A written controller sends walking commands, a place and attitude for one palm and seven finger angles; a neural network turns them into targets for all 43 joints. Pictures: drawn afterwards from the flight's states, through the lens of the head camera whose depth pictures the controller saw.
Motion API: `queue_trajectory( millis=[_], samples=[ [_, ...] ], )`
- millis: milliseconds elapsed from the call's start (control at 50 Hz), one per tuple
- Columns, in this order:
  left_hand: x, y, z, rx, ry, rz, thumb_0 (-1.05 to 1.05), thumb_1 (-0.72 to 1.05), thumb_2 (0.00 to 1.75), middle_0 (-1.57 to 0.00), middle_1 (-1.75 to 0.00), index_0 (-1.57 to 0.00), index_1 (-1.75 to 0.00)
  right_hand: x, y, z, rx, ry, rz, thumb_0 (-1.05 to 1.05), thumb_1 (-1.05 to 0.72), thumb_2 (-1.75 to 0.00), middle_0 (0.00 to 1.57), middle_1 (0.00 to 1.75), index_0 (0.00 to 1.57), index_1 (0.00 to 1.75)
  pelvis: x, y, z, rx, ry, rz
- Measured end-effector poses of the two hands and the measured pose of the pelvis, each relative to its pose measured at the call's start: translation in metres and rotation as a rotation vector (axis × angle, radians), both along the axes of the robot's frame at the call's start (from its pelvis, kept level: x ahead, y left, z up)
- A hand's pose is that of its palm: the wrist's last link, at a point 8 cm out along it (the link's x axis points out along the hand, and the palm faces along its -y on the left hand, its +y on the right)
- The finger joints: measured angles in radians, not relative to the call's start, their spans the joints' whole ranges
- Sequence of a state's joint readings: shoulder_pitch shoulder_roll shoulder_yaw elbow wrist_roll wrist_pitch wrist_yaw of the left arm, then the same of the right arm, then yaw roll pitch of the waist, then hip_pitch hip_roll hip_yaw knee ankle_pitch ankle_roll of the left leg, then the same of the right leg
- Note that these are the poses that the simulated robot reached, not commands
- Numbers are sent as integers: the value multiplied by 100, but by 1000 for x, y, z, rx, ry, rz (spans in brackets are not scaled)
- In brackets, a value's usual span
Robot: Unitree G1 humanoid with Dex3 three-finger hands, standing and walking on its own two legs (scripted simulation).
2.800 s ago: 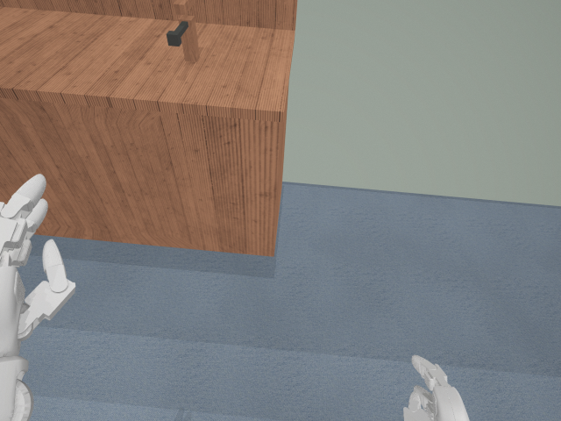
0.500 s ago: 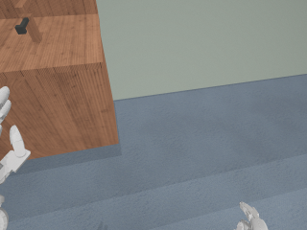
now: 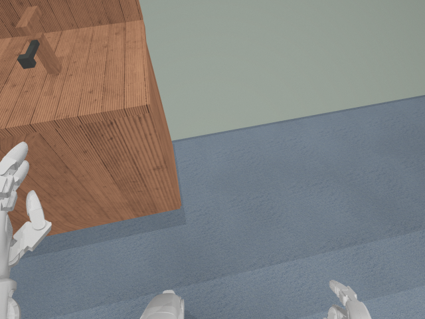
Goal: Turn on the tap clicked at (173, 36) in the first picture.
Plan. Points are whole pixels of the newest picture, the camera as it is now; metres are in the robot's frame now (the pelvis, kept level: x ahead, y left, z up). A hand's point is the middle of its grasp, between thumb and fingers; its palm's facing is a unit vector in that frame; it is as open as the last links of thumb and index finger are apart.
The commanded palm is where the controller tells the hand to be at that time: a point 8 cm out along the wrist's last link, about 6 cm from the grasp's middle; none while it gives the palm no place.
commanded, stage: take the last steps up to it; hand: left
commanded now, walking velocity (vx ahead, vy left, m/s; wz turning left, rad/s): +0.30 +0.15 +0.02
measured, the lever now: (26, 61) +0.68 +0.54 +0.12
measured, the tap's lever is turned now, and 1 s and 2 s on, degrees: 0 0 0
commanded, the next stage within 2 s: come to a stop and stand still in 0.92 s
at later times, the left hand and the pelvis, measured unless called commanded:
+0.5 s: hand (41, 149) +0.33 +0.29 +0.18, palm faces +0.40 -0.76 -0.51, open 7.4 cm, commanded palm +0.28 +0.34 +0.17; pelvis +0.12 +0.06 -0.02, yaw -1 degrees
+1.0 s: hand (21, 109) +0.41 +0.37 +0.18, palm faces +0.41 -0.81 -0.41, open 7.4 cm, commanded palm +0.36 +0.41 +0.17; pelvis +0.19 +0.13 -0.02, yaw -2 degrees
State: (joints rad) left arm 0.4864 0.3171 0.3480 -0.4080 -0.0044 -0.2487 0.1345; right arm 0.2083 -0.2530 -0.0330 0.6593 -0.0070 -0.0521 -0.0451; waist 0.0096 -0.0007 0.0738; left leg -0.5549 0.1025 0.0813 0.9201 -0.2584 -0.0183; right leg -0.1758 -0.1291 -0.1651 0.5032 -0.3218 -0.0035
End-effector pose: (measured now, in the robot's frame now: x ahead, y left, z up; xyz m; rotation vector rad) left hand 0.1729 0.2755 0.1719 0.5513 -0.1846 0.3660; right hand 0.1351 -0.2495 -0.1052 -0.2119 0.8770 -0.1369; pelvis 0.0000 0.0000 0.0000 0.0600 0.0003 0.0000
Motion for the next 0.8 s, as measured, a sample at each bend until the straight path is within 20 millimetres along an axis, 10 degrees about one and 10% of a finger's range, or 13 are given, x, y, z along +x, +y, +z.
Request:
queue_trajectory(
  millis=[260, 420, 560, 800],
  samples=[
    [96, 53, 22, 75, -232, -149, 1, 89, 90, -21, -30, -22, -30, 87, 69, 17, 4, -181, -96, 1, -91, -90, 20, 30, 20, 30, 68, 58, -20, -32, -10, -50],
    [108, 50, 27, 58, -142, -117, 1, 89, 90, -21, -30, -21, -30, 105, 112, -1, 123, -127, -37, 1, -90, -90, 21, 30, 20, 30, 101, 65, -12, -34, 4, -41],
    [121, 56, 18, 65, -104, -8, 1, 89, 90, -21, -30, -22, -30, 127, 99, -30, 113, -34, 13, 1, -90, -90, 21, 30, 21, 30, 128, 60, -19, -30, -18, -8],
    [167, 73, 14, 15, -81, -90, 1, 89, 90, -21, -30, -22, -30, 174, 71, 21, -65, -85, -26, 1, -91, -90, 20, 30, 20, 30, 159, 88, -2, -4, -10, -8]
  ],
)
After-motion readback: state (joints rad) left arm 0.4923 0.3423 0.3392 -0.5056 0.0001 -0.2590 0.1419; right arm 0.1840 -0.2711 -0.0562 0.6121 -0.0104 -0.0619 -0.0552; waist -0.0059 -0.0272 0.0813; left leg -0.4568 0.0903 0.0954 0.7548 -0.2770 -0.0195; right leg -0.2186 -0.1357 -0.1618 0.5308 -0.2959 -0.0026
